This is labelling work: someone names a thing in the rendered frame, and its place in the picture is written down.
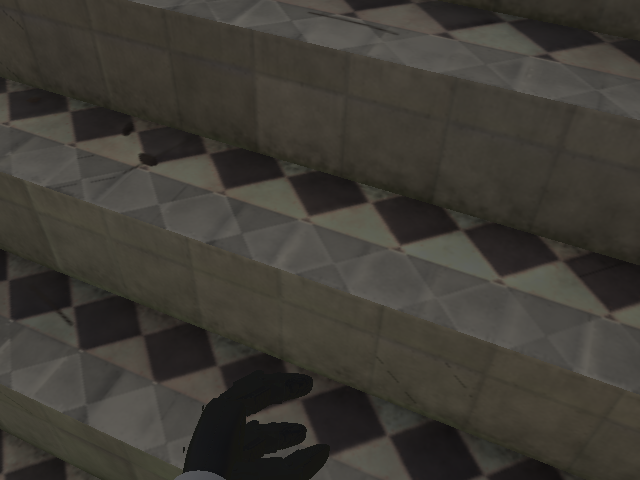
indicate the left robot hand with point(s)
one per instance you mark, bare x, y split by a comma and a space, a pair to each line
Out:
224, 444

